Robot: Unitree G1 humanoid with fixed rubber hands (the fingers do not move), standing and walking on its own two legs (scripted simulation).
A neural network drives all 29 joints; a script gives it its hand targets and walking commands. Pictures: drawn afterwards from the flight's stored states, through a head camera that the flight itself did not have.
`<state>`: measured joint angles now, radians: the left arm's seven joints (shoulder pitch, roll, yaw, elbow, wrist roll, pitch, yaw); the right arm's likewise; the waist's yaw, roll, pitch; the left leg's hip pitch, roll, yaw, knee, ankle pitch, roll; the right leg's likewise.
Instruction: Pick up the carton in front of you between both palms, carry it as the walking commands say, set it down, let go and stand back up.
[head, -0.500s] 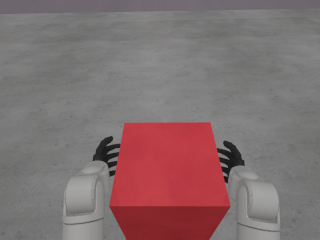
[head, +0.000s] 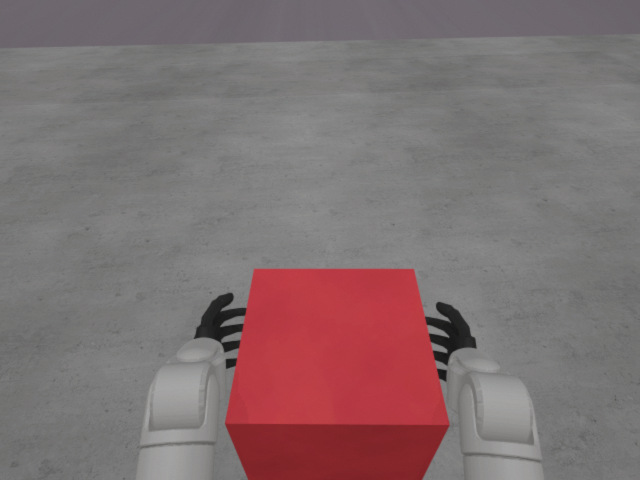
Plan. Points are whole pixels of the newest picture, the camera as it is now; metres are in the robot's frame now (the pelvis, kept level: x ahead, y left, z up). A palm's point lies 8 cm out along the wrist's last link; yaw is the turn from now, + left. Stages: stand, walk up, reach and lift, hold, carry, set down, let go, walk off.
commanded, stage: carry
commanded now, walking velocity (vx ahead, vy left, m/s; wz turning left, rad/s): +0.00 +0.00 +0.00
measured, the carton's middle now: (333, 387) +0.27 +0.00 -0.02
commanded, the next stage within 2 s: hold in 1.06 s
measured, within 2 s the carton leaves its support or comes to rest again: neither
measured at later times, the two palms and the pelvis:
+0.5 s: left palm (211, 353) +0.28 +0.15 +0.05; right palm (450, 363) +0.28 -0.14 +0.04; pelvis -0.02 +0.00 +0.00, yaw +0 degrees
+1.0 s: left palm (202, 359) +0.27 +0.16 +0.04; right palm (443, 368) +0.27 -0.13 +0.04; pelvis -0.02 +0.01 +0.00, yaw +0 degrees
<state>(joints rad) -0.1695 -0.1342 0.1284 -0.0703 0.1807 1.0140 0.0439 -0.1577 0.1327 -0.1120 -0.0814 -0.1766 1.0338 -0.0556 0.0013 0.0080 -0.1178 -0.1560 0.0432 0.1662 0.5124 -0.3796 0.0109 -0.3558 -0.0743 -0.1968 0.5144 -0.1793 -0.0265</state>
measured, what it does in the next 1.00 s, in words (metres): stands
